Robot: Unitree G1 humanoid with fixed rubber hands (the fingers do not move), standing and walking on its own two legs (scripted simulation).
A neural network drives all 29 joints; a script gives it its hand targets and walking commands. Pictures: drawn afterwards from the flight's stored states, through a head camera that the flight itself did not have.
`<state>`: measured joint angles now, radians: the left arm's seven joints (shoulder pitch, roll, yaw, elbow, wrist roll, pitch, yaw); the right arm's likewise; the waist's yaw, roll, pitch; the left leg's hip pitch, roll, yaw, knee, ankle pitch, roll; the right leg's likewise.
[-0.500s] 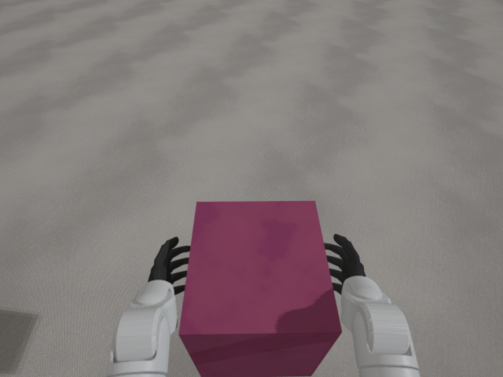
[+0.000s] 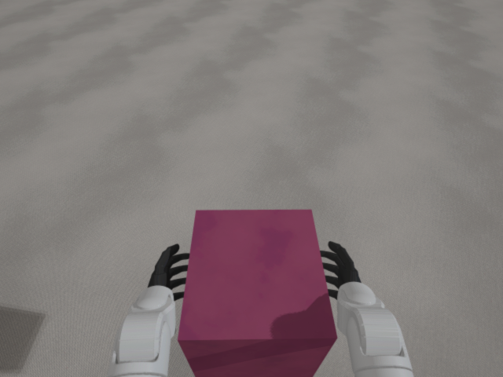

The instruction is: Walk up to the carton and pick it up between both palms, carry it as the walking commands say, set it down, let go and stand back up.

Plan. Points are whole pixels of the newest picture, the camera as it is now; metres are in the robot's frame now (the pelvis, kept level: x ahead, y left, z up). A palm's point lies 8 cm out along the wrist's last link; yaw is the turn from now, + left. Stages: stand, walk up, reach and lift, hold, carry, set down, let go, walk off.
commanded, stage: hold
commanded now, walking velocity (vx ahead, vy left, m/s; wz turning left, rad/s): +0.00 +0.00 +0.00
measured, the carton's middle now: (254, 300) +0.28 +0.01 -0.05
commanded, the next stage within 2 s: set down in 0.78 s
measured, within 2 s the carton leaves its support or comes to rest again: neither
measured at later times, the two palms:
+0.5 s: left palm (147, 270) +0.28 +0.18 +0.06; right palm (340, 281) +0.26 -0.11 +0.06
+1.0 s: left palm (136, 280) +0.27 +0.19 +0.04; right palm (321, 266) +0.29 -0.09 +0.05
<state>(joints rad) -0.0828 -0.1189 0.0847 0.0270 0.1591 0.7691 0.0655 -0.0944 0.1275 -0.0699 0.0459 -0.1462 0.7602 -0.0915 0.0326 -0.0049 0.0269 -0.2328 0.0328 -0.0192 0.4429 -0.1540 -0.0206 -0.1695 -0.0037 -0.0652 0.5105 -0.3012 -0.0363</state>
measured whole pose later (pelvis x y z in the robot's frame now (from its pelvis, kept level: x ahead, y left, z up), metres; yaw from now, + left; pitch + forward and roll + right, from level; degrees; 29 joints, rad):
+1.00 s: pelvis -0.02 +0.02 +0.00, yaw -3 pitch -7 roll +0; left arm -0.32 -0.17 0.34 0.34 0.35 0.71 -0.02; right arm -0.42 0.21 -0.31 0.51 -0.39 0.63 0.01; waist 0.09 -0.01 0.02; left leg -0.12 0.01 -0.05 0.38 -0.14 -0.03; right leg -0.07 0.02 0.04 0.44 -0.24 -0.02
